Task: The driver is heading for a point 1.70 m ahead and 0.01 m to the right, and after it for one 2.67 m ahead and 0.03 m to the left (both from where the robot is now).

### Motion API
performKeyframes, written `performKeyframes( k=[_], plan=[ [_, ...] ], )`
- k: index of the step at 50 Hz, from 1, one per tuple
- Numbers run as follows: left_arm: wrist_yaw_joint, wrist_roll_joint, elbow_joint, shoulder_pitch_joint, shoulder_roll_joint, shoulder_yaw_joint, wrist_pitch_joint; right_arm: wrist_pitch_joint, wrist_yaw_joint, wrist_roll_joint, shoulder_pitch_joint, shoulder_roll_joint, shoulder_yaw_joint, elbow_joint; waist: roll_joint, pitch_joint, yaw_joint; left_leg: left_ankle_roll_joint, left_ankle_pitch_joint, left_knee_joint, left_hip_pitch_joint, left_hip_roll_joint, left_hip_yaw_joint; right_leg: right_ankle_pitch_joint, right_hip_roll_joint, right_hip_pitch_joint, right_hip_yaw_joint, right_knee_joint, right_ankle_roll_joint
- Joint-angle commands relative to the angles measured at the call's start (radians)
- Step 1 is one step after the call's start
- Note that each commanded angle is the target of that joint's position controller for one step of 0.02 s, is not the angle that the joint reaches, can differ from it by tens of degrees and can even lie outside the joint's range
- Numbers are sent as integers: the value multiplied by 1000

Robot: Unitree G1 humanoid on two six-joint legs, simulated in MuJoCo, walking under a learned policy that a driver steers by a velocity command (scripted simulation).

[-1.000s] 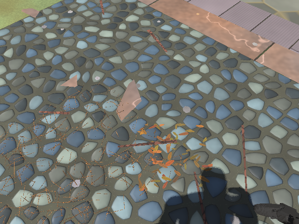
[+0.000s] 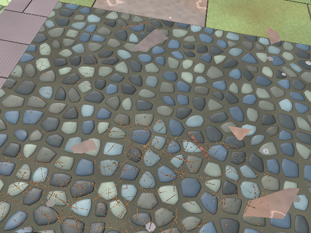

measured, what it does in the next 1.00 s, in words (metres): steps on the spot, turning left: right foot, then left foot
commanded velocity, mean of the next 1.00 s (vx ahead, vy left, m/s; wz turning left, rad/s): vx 0.00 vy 0.00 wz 0.39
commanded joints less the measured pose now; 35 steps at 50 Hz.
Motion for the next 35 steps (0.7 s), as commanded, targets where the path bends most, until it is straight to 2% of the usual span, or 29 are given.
performKeyframes(
  k=[1,3,7,9,13,15,16,17,18,19,20,21,22,23,25,27,28,29,31,32,33,34,35],
  plan=[
    [23,11,-88,-41,98,29,-22,-34,-22,19,-83,-183,-53,-91,170,-132,21,179,267,-259,193,213,-349,81,25,-203,112,129,0],
    [12,5,-79,-25,77,25,-30,-27,-34,13,-74,-158,-43,-93,171,-179,27,170,356,-228,180,171,-321,137,61,-132,110,121,15],
    [-3,-11,-88,-73,29,3,-36,-18,-44,21,-43,-178,-54,-87,176,-185,2,157,358,-183,214,130,-375,157,112,-83,131,-112,30],
    [-13,-14,-81,-67,36,1,-37,-13,-43,18,-55,-183,-56,-95,200,-195,-3,157,355,-163,214,133,-408,149,117,-35,136,-189,29],
    [-30,-19,-74,-40,52,0,-40,-8,-28,13,-56,-158,-40,-92,235,-210,-24,162,476,-113,198,142,-467,115,97,97,122,-302,9],
    [-38,-18,-65,-1,52,2,-47,-5,-27,22,-86,-146,-32,-93,225,-191,4,137,429,-84,170,112,-480,216,83,201,102,-471,-20],
    [-38,-11,-61,13,57,5,-50,-6,-28,24,-81,-131,-25,-91,196,-180,12,102,324,-62,128,78,-463,350,54,284,110,-572,-42],
    [-33,9,-75,10,104,10,-49,-9,-28,5,-26,-85,-12,-87,40,-203,-19,47,78,75,57,-4,-377,512,-102,382,266,-606,-94],
    [-31,30,-72,-4,167,21,-42,-16,-31,8,17,-88,-12,-94,-210,-139,-64,-23,-309,235,-110,-169,-217,741,-266,398,476,-636,-263],
    [-29,22,-68,19,121,12,-47,-25,-34,-7,-2,-166,-34,-86,-204,-139,-27,-78,-406,449,-165,-122,-187,706,-364,368,590,-654,-378],
    [-23,7,-71,14,97,4,-48,-25,-34,5,-23,-203,-50,-70,-128,-122,-16,-94,-348,560,-181,-102,-184,638,-324,359,515,-643,-365],
    [-17,-3,-69,-4,81,-1,-44,-18,-36,8,-30,-179,-48,-51,-80,-112,-19,-108,-291,594,-185,-97,-182,560,-258,355,430,-632,-315],
    [-13,-15,-67,-14,67,-7,-41,-10,-38,7,-37,-150,-41,-45,-75,-99,-14,-120,-253,605,-197,-96,-183,534,-223,361,379,-627,-287],
    [-9,-17,-62,-15,58,-14,-37,-7,-35,9,-40,-115,-30,-41,-77,-98,-12,-129,-224,594,-184,-96,-173,562,-198,361,334,-624,-276],
    [-6,-11,-48,1,41,-22,-28,-10,-31,14,-56,-58,-9,-42,-107,-113,-3,-138,-192,448,-140,-79,-115,586,-145,390,250,-621,-260],
    [-6,-10,-37,12,48,-20,-20,-15,-26,9,-77,-20,10,-45,-148,-139,12,-143,-197,247,-54,-37,-53,611,-132,412,214,-607,-256],
    [-7,-12,-30,28,64,-16,-14,-17,-23,10,-86,-13,15,-43,-169,-146,26,-142,-197,157,-8,-27,-26,621,-136,414,214,-602,-261],
    [-7,-15,-23,51,80,-12,-8,-19,-21,15,-83,-25,12,-35,-178,-151,38,-141,-163,83,25,-29,-8,631,-144,422,225,-594,-267],
    [-8,-28,-13,56,85,-16,-2,-22,-17,16,-29,-34,7,0,-163,-149,11,-116,17,-148,135,-37,21,629,-141,398,223,-563,-252],
    [-9,-35,-2,78,73,-22,-6,-23,-15,9,-13,-41,7,13,-139,-140,3,-90,126,-264,206,-37,15,601,-129,365,217,-557,-221],
    [-13,-28,7,109,60,-29,-19,-25,-19,-2,-16,-77,3,5,-85,-155,15,-56,228,-264,299,19,-58,517,-117,300,207,-547,-162],
    [-25,4,-4,127,31,-42,-37,-22,-28,-14,-11,-149,-9,-4,90,-191,53,0,455,-191,366,135,-169,382,-52,235,130,-477,-101],
    [-28,11,-3,110,-8,-53,-45,-24,-19,-21,-51,-97,3,13,199,-184,65,65,328,-182,236,151,-178,206,1,293,64,-515,-45]
  ],
)
Velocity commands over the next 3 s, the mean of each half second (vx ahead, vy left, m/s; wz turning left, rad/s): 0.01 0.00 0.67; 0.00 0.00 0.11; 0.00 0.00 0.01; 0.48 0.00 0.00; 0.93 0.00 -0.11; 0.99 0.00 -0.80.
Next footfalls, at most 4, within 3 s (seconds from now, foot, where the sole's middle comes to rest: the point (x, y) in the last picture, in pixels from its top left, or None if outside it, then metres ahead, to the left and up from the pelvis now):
0.34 right None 0.12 -0.12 -0.77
0.66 left None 0.01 0.12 -0.77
2.32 left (87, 197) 0.57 0.26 -0.77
2.80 right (120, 110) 1.04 0.15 -0.77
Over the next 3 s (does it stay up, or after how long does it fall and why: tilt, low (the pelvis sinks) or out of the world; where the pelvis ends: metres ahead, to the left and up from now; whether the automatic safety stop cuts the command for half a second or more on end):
stays up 0.98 0.18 0.00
